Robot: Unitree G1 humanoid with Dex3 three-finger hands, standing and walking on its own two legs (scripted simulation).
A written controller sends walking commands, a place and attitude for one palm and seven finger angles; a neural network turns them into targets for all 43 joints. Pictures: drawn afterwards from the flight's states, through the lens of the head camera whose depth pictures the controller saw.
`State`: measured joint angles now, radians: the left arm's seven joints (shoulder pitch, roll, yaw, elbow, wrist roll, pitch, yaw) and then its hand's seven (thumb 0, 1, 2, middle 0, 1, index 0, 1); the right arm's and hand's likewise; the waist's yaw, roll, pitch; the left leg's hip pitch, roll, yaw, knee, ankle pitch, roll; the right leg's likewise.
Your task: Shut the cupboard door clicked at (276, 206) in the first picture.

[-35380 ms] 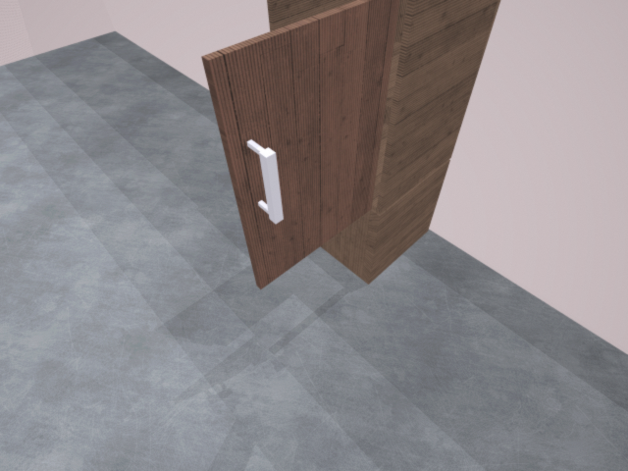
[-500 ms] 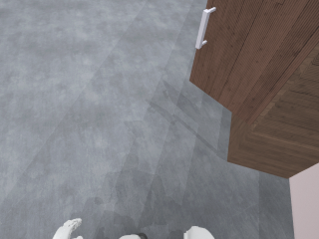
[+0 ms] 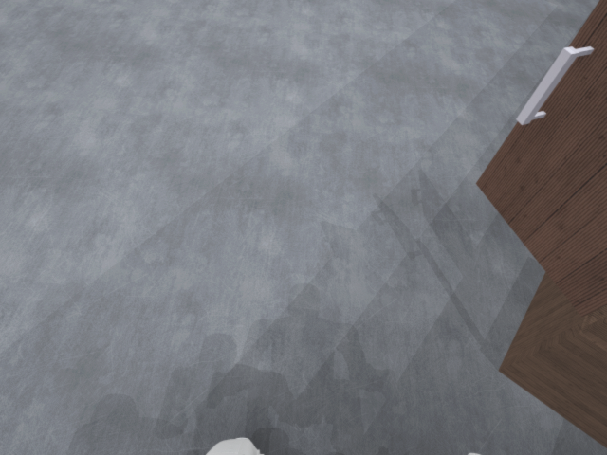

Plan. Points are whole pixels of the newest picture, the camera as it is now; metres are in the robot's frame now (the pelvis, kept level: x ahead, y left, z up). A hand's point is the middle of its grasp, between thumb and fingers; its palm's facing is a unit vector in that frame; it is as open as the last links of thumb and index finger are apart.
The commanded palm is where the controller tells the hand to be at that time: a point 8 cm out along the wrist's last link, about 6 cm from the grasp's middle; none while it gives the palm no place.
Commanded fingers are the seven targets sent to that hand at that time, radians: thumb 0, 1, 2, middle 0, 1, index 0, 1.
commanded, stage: walk to a spot facing it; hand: left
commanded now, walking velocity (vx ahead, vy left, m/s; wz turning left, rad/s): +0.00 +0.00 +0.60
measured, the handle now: (553, 87) +0.79 -0.46 +0.03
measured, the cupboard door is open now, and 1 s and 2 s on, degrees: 59 59 59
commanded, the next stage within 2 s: turn to face it in 1.12 s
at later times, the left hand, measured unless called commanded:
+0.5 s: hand out of the picture +0.09 +0.21 -0.13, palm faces +0.29 -0.92 -0.26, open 7.3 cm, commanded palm none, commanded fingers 0.00 0.90 0.90 -0.20 -0.30 -0.20 -0.30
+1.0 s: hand out of the picture +0.07 +0.29 -0.17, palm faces +0.59 -0.78 -0.19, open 7.4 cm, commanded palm none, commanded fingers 0.00 0.90 0.90 -0.20 -0.30 -0.20 -0.30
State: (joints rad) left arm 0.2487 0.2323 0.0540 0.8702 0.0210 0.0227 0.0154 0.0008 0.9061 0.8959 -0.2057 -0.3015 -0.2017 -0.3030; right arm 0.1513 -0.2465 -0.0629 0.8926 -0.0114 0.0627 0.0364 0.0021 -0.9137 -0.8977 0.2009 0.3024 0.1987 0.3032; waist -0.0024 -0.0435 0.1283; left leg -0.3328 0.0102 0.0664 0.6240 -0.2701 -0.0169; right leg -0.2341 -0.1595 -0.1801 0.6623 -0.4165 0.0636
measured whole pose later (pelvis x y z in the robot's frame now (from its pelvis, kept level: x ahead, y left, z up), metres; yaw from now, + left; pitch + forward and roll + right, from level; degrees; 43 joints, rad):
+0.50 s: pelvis +0.05 -0.02 +0.01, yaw +17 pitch +1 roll +0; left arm 0.22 0.22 0.05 0.85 0.03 -0.01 -0.01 0.00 0.91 0.90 -0.20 -0.30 -0.20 -0.30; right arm 0.28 -0.24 -0.08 0.96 -0.03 0.06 0.02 0.00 -0.91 -0.90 0.21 0.30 0.20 0.30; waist -0.02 0.04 0.02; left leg -0.48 -0.04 -0.08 1.03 -0.43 0.00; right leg -0.23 -0.04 -0.10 0.53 -0.32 0.00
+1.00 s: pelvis +0.18 +0.12 +0.01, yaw +34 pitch +0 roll -1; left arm 0.31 0.23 0.07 0.96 0.03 0.01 -0.02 0.01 0.91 0.90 -0.20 -0.30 -0.20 -0.30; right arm 0.14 -0.21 -0.02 0.89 -0.02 -0.04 0.01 0.00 -0.91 -0.90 0.20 0.30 0.20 0.30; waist 0.03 -0.04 0.11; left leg -0.35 -0.04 0.11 0.59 -0.25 0.11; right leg -0.49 -0.15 -0.05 1.24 -0.36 0.04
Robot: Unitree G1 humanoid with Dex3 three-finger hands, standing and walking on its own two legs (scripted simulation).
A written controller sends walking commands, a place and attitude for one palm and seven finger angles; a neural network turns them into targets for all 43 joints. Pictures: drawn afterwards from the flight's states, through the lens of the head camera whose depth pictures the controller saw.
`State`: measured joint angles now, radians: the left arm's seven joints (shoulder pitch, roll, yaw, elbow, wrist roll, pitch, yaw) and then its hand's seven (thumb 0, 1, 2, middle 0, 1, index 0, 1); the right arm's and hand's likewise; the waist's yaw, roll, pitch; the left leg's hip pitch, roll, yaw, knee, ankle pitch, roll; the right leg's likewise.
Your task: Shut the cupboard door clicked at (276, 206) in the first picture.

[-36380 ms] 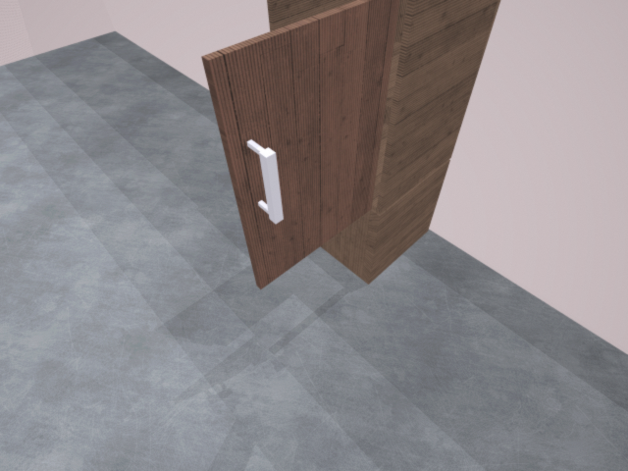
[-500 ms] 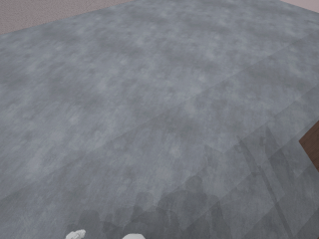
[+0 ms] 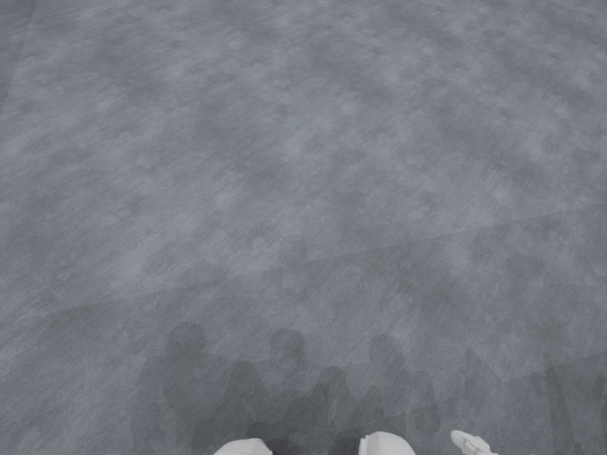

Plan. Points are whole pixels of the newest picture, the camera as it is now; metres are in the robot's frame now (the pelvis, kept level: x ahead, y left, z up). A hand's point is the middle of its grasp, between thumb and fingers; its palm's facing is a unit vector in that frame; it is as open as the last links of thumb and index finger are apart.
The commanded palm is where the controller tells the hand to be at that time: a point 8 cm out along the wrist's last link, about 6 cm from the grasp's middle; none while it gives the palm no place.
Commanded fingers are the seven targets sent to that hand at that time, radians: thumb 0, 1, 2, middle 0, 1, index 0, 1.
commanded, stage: walk to a spot facing it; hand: left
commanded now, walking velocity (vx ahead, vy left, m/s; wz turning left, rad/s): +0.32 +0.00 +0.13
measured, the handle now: out of the picture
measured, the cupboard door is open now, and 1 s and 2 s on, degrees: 59 59 59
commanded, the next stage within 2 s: turn to face it in 0.12 s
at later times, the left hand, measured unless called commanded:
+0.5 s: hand (235, 333) +0.31 +0.14 -0.17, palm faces -0.05 -0.98 -0.17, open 7.3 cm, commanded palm none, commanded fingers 0.00 0.90 0.90 -0.20 -0.30 -0.20 -0.30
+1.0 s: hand (209, 276) +0.41 +0.21 -0.16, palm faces -0.22 -0.95 -0.20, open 7.4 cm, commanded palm none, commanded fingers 0.00 0.90 0.90 -0.20 -0.30 -0.20 -0.30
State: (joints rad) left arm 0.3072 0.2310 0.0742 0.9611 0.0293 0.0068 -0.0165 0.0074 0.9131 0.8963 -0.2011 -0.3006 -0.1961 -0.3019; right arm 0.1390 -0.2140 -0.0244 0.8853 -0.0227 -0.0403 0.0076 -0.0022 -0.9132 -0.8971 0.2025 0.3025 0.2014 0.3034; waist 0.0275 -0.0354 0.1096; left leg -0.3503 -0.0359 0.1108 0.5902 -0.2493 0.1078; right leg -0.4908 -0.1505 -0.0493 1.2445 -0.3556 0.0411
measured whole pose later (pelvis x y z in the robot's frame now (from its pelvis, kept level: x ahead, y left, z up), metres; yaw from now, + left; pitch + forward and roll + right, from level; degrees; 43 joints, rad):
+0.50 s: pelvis +0.22 -0.03 +0.00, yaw -4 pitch -1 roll +0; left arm 0.18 0.15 0.04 0.94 0.02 -0.02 0.00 0.00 0.91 0.90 -0.20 -0.30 -0.20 -0.30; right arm 0.38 -0.13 -0.03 1.11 0.01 0.00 -0.04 0.00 -0.91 -0.90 0.20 0.30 0.20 0.30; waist -0.02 0.01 0.12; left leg -0.21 -0.03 0.06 1.05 -0.53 0.00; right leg -0.37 0.05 -0.06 0.59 -0.21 -0.07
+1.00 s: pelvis +0.29 +0.02 +0.01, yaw -19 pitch +1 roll -1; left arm 0.23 0.27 0.11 0.90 0.02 0.07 -0.02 0.00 0.91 0.90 -0.20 -0.30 -0.20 -0.30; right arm 0.11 -0.16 0.00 0.85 -0.03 0.01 -0.03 0.00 -0.91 -0.90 0.21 0.30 0.20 0.30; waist 0.05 -0.06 0.05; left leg -0.27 0.06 0.07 0.53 -0.28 0.00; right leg -0.51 0.05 0.03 1.08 -0.47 0.04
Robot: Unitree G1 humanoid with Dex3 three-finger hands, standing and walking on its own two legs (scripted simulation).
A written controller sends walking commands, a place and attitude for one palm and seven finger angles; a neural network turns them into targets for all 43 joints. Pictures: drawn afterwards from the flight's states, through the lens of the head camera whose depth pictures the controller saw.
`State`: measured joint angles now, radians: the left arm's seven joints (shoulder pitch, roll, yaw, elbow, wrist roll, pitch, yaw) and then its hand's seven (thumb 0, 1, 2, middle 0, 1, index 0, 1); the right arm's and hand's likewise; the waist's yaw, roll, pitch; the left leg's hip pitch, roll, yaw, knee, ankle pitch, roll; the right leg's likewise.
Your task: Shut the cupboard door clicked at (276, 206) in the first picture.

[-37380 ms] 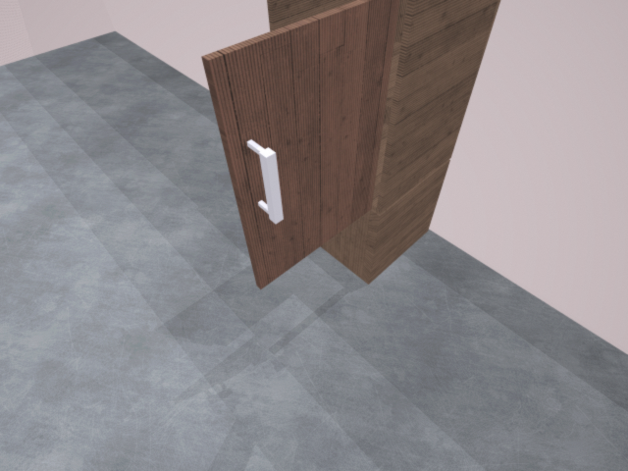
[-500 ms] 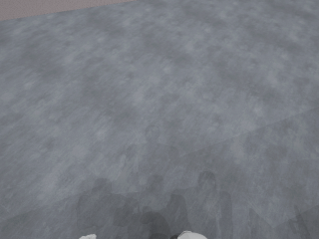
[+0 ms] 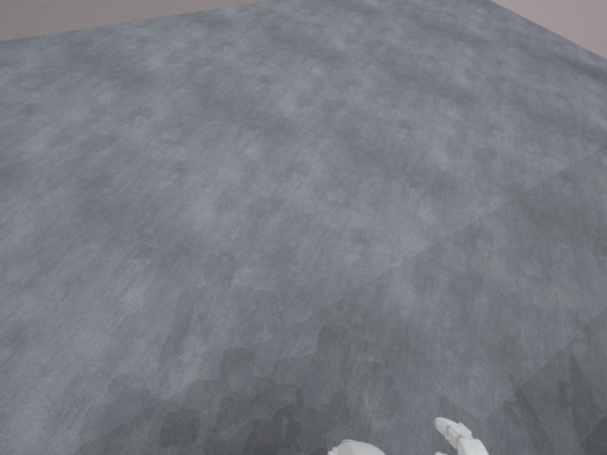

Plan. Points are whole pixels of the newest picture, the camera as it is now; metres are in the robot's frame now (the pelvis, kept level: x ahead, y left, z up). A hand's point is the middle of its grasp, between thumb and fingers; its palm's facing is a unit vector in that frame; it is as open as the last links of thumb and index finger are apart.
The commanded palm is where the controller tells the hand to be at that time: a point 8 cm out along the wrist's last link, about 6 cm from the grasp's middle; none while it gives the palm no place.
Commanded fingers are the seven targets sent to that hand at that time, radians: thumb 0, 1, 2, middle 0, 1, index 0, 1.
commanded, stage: turn to face it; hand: left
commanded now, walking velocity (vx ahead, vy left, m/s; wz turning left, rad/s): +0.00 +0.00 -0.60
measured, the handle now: out of the picture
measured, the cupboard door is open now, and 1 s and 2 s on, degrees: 59 59 59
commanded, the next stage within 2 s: none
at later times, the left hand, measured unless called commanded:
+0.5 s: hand (221, 430) +0.17 +0.13 -0.15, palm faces -0.30 -0.92 -0.25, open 7.4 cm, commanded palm none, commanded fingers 0.00 0.90 0.90 -0.20 -0.30 -0.20 -0.30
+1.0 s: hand (230, 384) +0.23 +0.13 -0.16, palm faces -0.54 -0.81 -0.22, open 7.4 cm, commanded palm none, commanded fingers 0.00 0.90 0.90 -0.20 -0.30 -0.20 -0.30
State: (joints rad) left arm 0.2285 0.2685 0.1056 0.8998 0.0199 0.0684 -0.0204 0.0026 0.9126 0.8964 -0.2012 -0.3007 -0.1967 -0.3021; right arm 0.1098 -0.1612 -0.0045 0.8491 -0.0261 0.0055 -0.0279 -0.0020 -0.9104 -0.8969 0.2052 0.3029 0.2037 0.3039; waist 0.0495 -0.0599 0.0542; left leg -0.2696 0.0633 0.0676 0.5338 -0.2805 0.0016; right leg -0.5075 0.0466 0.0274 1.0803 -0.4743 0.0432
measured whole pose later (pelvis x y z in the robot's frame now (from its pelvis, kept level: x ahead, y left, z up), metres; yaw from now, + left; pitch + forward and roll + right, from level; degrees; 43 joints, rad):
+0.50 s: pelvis +0.02 -0.03 +0.00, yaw -18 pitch +1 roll +0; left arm 0.19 0.21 0.05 0.86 0.01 0.04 -0.01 0.00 0.91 0.90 -0.20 -0.30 -0.20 -0.30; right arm 0.20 -0.26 -0.05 0.91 -0.01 0.06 -0.01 0.00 -0.91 -0.90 0.20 0.30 0.20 0.30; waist -0.01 0.02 0.09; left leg -0.52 0.08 0.03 1.08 -0.39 -0.10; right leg -0.27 0.02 0.02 0.51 -0.27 -0.03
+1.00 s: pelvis +0.04 +0.00 +0.01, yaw -37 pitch +0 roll -2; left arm 0.19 0.27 0.10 0.88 0.02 0.10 -0.04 0.00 0.91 0.90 -0.20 -0.30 -0.19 -0.30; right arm 0.22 -0.19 -0.02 0.89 -0.03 0.02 -0.02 0.00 -0.91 -0.90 0.21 0.30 0.21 0.30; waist 0.01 0.00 0.08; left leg -0.23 0.15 0.22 0.50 -0.26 0.00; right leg -0.43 -0.04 -0.04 0.95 -0.44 0.06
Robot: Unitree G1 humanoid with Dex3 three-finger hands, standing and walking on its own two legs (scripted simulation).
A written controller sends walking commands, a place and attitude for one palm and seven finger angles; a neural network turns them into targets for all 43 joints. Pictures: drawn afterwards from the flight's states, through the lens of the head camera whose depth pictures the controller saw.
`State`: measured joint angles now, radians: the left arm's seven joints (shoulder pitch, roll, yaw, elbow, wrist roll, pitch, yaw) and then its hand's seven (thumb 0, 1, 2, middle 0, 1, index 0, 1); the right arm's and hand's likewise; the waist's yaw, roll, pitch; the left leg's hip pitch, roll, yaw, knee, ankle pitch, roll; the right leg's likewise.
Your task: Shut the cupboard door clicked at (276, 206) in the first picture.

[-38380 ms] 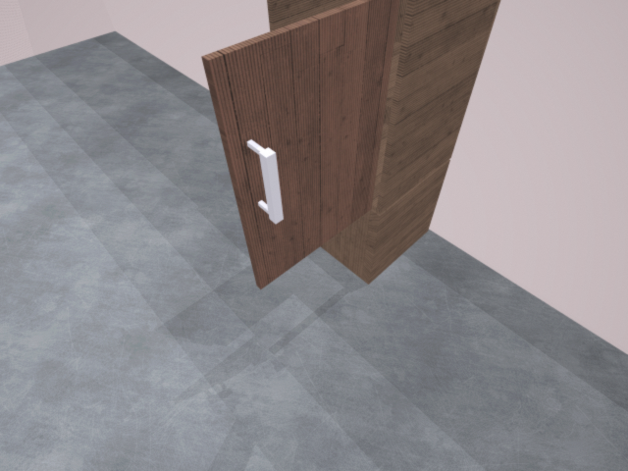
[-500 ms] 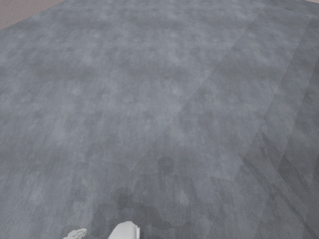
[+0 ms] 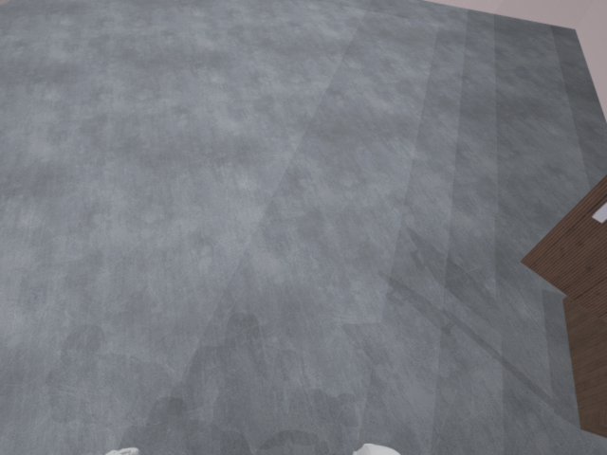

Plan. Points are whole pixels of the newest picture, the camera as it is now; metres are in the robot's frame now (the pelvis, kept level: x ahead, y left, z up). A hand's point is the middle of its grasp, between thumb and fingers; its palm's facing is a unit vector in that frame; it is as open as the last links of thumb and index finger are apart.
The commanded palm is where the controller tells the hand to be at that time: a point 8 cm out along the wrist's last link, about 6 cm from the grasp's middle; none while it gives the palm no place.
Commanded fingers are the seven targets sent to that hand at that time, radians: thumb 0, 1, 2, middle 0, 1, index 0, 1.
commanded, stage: turn to face it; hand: left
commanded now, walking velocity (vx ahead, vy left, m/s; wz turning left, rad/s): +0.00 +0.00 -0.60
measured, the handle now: out of the picture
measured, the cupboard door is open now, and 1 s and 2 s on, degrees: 59 59 59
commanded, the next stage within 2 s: take the last steps up to it in 1.24 s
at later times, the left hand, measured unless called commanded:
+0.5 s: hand out of the picture +0.12 +0.14 -0.17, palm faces -0.23 -0.95 -0.20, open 7.4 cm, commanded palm none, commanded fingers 0.00 0.90 0.90 -0.20 -0.30 -0.20 -0.30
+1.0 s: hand (257, 395) +0.22 +0.08 -0.16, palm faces -0.54 -0.80 -0.26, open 7.4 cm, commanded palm none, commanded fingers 0.00 0.90 0.90 -0.20 -0.30 -0.20 -0.30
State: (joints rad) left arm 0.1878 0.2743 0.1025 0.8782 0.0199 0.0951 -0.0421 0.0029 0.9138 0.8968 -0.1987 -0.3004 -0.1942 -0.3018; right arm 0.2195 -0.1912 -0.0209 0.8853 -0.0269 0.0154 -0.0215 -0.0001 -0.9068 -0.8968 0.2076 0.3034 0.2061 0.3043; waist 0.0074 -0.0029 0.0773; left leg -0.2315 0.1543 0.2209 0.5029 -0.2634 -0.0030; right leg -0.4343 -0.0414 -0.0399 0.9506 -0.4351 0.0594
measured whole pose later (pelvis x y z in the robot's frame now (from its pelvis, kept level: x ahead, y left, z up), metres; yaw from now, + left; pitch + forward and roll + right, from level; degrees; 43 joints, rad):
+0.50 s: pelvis +0.01 -0.03 -0.01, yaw -16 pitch +2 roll +0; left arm 0.22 0.21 0.05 0.89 0.02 0.05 -0.01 0.00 0.91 0.90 -0.21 -0.30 -0.20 -0.30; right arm 0.15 -0.23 -0.05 0.88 -0.01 0.05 -0.01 0.00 -0.91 -0.90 0.20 0.30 0.20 0.30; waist 0.02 -0.02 0.06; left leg -0.42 0.04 0.01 0.80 -0.40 -0.09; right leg -0.29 0.06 0.10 0.50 -0.24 -0.02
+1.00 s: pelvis +0.01 -0.03 -0.02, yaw -34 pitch +1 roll +0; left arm 0.14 0.25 0.07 0.88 0.02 0.07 -0.04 0.00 0.91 0.90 -0.20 -0.30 -0.19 -0.30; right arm 0.27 -0.23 -0.04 0.93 -0.02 0.03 -0.01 0.00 -0.91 -0.90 0.21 0.30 0.21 0.30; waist -0.02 0.03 0.07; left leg -0.25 0.18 0.26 0.62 -0.36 -0.04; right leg -0.29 -0.03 -0.07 0.62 -0.29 0.02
